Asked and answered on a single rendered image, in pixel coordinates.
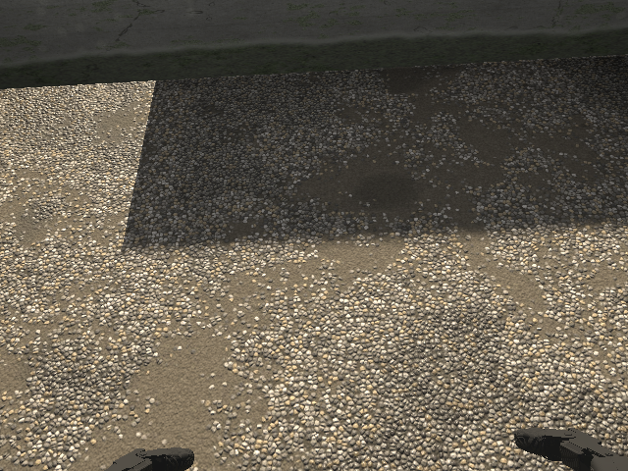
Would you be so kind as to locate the robot right hand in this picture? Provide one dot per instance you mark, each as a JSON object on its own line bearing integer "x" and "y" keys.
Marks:
{"x": 574, "y": 448}

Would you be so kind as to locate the robot left hand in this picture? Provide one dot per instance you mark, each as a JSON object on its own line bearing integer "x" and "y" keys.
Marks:
{"x": 160, "y": 459}

